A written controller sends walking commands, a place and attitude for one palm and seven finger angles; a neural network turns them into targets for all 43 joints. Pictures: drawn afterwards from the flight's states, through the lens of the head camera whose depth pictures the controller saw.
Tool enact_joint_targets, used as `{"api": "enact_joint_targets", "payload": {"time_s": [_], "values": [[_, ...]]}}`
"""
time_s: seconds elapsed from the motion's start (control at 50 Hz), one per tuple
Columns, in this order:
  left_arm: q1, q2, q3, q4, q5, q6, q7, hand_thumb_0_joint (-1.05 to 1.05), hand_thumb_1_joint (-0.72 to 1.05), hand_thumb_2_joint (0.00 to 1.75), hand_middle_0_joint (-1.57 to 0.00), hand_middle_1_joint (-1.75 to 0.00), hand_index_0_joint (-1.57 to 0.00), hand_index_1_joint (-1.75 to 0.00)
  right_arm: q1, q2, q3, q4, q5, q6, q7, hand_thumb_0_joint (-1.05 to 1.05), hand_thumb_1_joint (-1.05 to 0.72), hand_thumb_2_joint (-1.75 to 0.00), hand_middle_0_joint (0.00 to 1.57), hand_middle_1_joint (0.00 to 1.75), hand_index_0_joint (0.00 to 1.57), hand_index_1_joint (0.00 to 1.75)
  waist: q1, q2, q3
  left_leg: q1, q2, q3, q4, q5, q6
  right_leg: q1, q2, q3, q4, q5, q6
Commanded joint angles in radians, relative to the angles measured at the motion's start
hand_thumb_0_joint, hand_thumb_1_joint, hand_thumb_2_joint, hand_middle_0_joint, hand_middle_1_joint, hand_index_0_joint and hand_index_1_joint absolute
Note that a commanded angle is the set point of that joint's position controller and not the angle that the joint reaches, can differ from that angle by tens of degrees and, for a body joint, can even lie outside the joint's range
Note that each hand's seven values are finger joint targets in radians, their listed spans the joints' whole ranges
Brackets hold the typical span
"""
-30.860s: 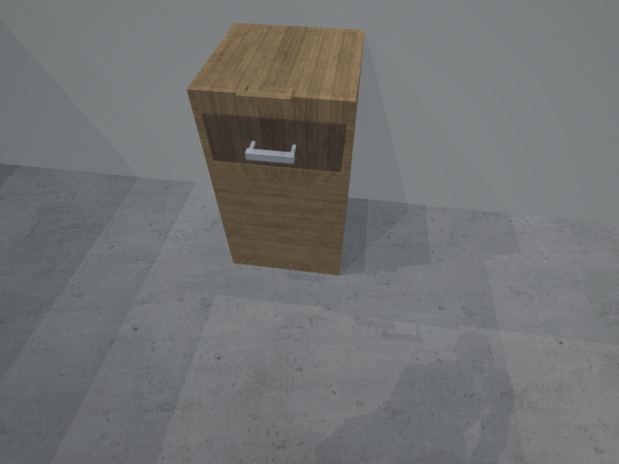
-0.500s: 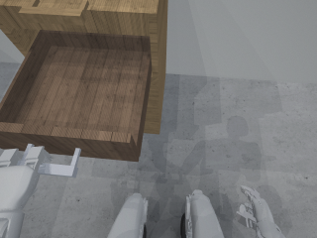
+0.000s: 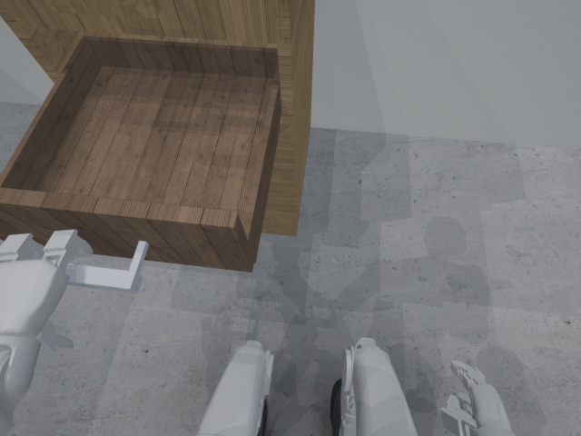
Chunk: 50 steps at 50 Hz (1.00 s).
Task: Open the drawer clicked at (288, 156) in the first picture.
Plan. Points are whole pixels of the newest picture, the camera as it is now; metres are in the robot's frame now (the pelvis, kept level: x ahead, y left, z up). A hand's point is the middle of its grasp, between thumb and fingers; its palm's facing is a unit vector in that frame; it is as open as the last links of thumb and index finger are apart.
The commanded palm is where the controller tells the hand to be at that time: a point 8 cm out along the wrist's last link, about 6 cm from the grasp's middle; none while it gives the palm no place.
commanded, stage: lift the hand off the handle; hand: left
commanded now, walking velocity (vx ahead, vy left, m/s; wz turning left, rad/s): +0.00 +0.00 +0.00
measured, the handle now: (92, 260) +0.31 +0.29 +0.02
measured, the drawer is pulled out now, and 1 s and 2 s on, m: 0.30 0.29 0.29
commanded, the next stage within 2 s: none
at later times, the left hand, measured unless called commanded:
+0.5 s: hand (57, 294) +0.27 +0.33 +0.00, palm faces -0.04 +0.00 -1.00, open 13.7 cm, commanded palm +0.26 +0.33 +0.05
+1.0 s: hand (39, 287) +0.27 +0.33 +0.03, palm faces -0.05 -0.01 -1.00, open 13.3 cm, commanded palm +0.27 +0.33 +0.09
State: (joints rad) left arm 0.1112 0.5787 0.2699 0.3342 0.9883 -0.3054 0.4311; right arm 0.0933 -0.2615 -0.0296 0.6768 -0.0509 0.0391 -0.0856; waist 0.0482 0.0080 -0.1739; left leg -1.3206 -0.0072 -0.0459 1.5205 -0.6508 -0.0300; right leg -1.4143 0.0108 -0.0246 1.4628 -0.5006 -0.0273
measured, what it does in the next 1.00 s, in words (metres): rises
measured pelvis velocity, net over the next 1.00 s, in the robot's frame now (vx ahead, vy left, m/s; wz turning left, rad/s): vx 0.02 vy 0.01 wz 0.00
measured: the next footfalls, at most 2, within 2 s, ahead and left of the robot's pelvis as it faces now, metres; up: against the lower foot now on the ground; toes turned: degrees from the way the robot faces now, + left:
none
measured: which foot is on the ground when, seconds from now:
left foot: down 0.00-1.00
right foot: down 0.00-1.00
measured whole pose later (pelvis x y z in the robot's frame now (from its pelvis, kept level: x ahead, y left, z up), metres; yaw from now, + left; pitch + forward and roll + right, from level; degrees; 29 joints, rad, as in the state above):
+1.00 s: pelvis +0.02 +0.01 +0.05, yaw +0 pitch +21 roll -1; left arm 0.16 0.54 0.19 0.30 1.02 -0.25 0.47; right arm 0.10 -0.26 -0.03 0.68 -0.05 0.04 -0.09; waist 0.03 0.02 -0.15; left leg -1.08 -0.01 -0.04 1.31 -0.59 -0.01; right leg -1.16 0.01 -0.02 1.24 -0.45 -0.01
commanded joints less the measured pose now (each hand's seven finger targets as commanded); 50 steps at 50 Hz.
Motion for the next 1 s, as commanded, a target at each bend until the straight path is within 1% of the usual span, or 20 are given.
{"api": "enact_joint_targets", "payload": {"time_s": [0.0,0.02,0.04,0.06,0.08,0.1,0.14,0.2,0.22,0.26,0.28,0.38,0.42,0.48,0.58,0.7,0.78,0.9,0.94,0.98], "values": [[-0.092,0.303,0.163,-0.081,-0.013,-0.018,0.02,0.0,-0.5,0.3,-0.3,-1.2,-0.3,-1.2,0.001,-0.138,-0.049,-0.093,-0.003,-0.046,-0.019,0.0,-0.9,-0.9,0.2,0.3,0.2,0.3,-0.001,0.002,-0.308,0.052,-0.021,0.055,-0.187,0.103,0.054,0.339,0.011,0.071,-0.248,-0.106,0.001],[-0.092,0.301,0.166,-0.092,-0.015,-0.022,0.022,0.0,-0.5,0.3,-0.3,-1.2,-0.3,-1.2,0.004,-0.14,-0.051,-0.093,-0.003,-0.046,-0.018,0.0,-0.9,-0.9,0.2,0.3,0.2,0.3,0.002,0.019,-0.325,0.063,-0.02,0.055,-0.19,0.115,0.054,0.339,0.013,0.065,-0.239,-0.088,-0.001],[-0.073,0.246,0.114,-0.314,-0.036,-0.024,0.032,0.0,-0.5,0.3,-0.3,-1.2,-0.3,-1.2,-0.002,-0.126,-0.063,-0.146,0.003,-0.052,-0.017,0.0,-0.9,-0.9,0.2,0.3,0.2,0.3,0.011,0.107,-0.464,0.182,-0.023,0.057,-0.246,0.159,0.054,0.434,0.008,0.062,-0.273,-0.039,-0.004],[-0.022,0.288,0.152,-0.282,-0.036,-0.006,0.046,0.0,-0.5,0.3,-0.3,-1.2,-0.3,-1.2,0.007,-0.131,-0.066,-0.124,0.003,-0.047,-0.019,0.0,-0.9,-0.9,0.2,0.3,0.2,0.3,0.016,0.099,-0.468,0.229,-0.029,0.057,-0.265,0.18,0.051,0.452,0.015,0.053,-0.273,0.003,-0.005],[-0.006,0.266,0.14,-0.255,-0.036,0.005,0.056,0.0,-0.5,0.3,-0.3,-1.2,-0.3,-1.2,0.009,-0.133,-0.066,-0.121,0.004,-0.046,-0.02,0.0,-0.9,-0.9,0.2,0.3,0.2,0.3,0.006,0.077,-0.446,0.231,-0.028,0.054,-0.269,0.19,0.051,0.443,0.018,0.045,-0.279,0.02,0.0],[0.018,0.242,0.133,-0.224,-0.043,0.02,0.059,0.0,-0.5,0.3,-0.3,-1.2,-0.3,-1.2,0.007,-0.13,-0.063,-0.121,0.009,-0.043,-0.021,0.0,-0.9,-0.9,0.2,0.3,0.2,0.3,-0.01,0.017,-0.417,0.205,-0.022,0.053,-0.264,0.177,0.053,0.435,0.018,0.045,-0.287,0.004,0.006],[-0.054,0.246,0.129,-0.163,-0.046,0.033,0.062,0.0,-0.5,0.3,-0.3,-1.2,-0.3,-1.2,0.003,-0.137,-0.057,-0.099,0.008,-0.044,-0.025,0.0,-0.9,-0.9,0.2,0.3,0.2,0.3,-0.03,-0.028,-0.348,0.143,-0.014,0.049,-0.254,0.122,0.056,0.397,0.013,0.047,-0.295,-0.06,0.012],[-0.089,0.278,0.138,-0.115,-0.019,0.039,0.075,0.0,-0.5,0.3,-0.3,-1.2,-0.3,-1.2,0.0,-0.142,-0.048,-0.089,0.003,-0.048,-0.024,0.0,-0.9,-0.9,0.2,0.3,0.2,0.3,-0.007,0.008,-0.31,0.127,-0.018,0.048,-0.269,0.081,0.056,0.376,0.013,0.045,-0.292,-0.125,0.004],[-0.126,0.277,0.127,-0.13,-0.005,0.037,0.08,0.0,-0.5,0.3,-0.3,-1.2,-0.3,-1.2,0.0,-0.143,-0.05,-0.09,0.003,-0.05,-0.026,0.0,-0.9,-0.9,0.2,0.3,0.2,0.3,-0.012,0.037,-0.318,0.15,-0.016,0.045,-0.278,0.087,0.056,0.363,0.015,0.037,-0.286,-0.111,0.001],[-0.123,0.247,0.097,-0.109,0.005,0.037,0.082,0.0,-0.5,0.3,-0.3,-1.2,-0.3,-1.2,0.005,-0.144,-0.05,-0.091,0.001,-0.052,-0.022,0.0,-0.9,-0.9,0.2,0.3,0.2,0.3,-0.008,0.053,-0.316,0.179,-0.02,0.043,-0.294,0.097,0.054,0.363,0.015,0.026,-0.29,-0.092,-0.002],[-0.148,0.244,0.088,-0.108,0.014,0.035,0.086,0.0,-0.5,0.3,-0.3,-1.2,-0.3,-1.2,0.008,-0.143,-0.052,-0.087,0.002,-0.053,-0.023,0.0,-0.9,-0.9,0.2,0.3,0.2,0.3,-0.018,0.05,-0.313,0.189,-0.018,0.043,-0.292,0.105,0.055,0.351,0.017,0.025,-0.293,-0.08,-0.001],[-0.206,0.241,0.07,-0.108,0.015,0.042,0.086,0.0,-0.5,0.3,-0.3,-1.2,-0.3,-1.2,0.022,-0.146,-0.055,-0.082,0.0,-0.053,-0.023,0.0,-0.9,-0.9,0.2,0.3,0.2,0.3,-0.023,0.053,-0.348,0.228,-0.02,0.039,-0.312,0.132,0.055,0.381,0.017,0.016,-0.3,-0.037,-0.001],[-0.194,0.267,0.092,-0.138,0.013,0.05,0.088,0.0,-0.5,0.3,-0.3,-1.2,-0.3,-1.2,0.022,-0.15,-0.056,-0.086,-0.001,-0.047,-0.027,0.0,-0.9,-0.9,0.2,0.3,0.2,0.3,-0.013,0.058,-0.383,0.267,-0.02,0.036,-0.325,0.167,0.054,0.41,0.02,0.016,-0.301,0.001,-0.003],[-0.209,0.248,0.063,-0.165,0.015,0.058,0.09,0.0,-0.5,0.3,-0.3,-1.2,-0.3,-1.2,0.02,-0.143,-0.055,-0.085,0.002,-0.046,-0.03,0.0,-0.9,-0.9,0.2,0.3,0.2,0.3,-0.019,0.081,-0.37,0.308,-0.02,0.032,-0.352,0.169,0.052,0.418,0.019,0.01,-0.324,0.005,-0.002],[-0.217,0.253,0.063,-0.175,0.005,0.058,0.082,0.0,-0.5,0.3,-0.3,-1.2,-0.3,-1.2,0.008,-0.14,-0.048,-0.084,0.003,-0.049,-0.042,0.0,-0.9,-0.9,0.2,0.3,0.2,0.3,-0.028,0.05,-0.344,0.315,-0.017,0.033,-0.374,0.156,0.056,0.448,0.017,0.012,-0.356,-0.011,0.003],[-0.198,0.258,0.074,-0.199,0.005,0.035,0.084,0.0,-0.5,0.3,-0.3,-1.2,-0.3,-1.2,0.001,-0.136,-0.047,-0.085,0.0,-0.054,-0.044,0.0,-0.9,-0.9,0.2,0.3,0.2,0.3,-0.022,0.095,-0.33,0.369,-0.019,0.035,-0.393,0.196,0.053,0.458,0.021,0.01,-0.372,0.025,-0.003],[-0.142,0.26,0.097,-0.242,-0.003,0.026,0.097,0.0,-0.5,0.3,-0.3,-1.2,-0.3,-1.2,-0.004,-0.137,-0.049,-0.093,-0.005,-0.05,-0.039,0.0,-0.9,-0.9,0.2,0.3,0.2,0.3,-0.012,0.11,-0.363,0.412,-0.02,0.033,-0.401,0.269,0.049,0.487,0.022,0.004,-0.368,0.095,-0.005],[-0.08,0.252,0.103,-0.238,-0.001,0.047,0.112,0.0,-0.5,0.3,-0.3,-1.2,-0.3,-1.2,-0.008,-0.14,-0.051,-0.099,-0.004,-0.03,-0.025,0.0,-0.9,-0.9,0.2,0.3,0.2,0.3,-0.013,0.084,-0.336,0.434,-0.018,0.032,-0.422,0.292,0.048,0.512,0.024,-0.002,-0.39,0.121,-0.004],[-0.082,0.238,0.087,-0.253,0.001,0.056,0.114,0.0,-0.5,0.3,-0.3,-1.2,-0.3,-1.2,-0.01,-0.139,-0.049,-0.106,-0.005,-0.028,-0.023,0.0,-0.9,-0.9,0.2,0.3,0.2,0.3,-0.013,0.12,-0.339,0.463,-0.019,0.03,-0.437,0.307,0.046,0.511,0.023,-0.008,-0.393,0.13,-0.006],[-0.075,0.228,0.077,-0.255,-0.004,0.068,0.112,0.0,-0.5,0.3,-0.3,-1.2,-0.3,-1.2,-0.009,-0.139,-0.051,-0.109,-0.003,-0.026,-0.021,0.0,-0.9,-0.9,0.2,0.3,0.2,0.3,-0.017,0.105,-0.335,0.473,-0.018,0.031,-0.449,0.302,0.046,0.53,0.023,-0.008,-0.41,0.133,-0.004]]}}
